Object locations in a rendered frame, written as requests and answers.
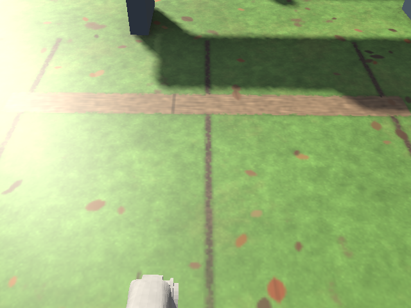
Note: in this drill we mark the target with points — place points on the robot left thigh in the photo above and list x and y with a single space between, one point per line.
153 292

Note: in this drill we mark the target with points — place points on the robot left shin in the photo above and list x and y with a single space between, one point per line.
131 284

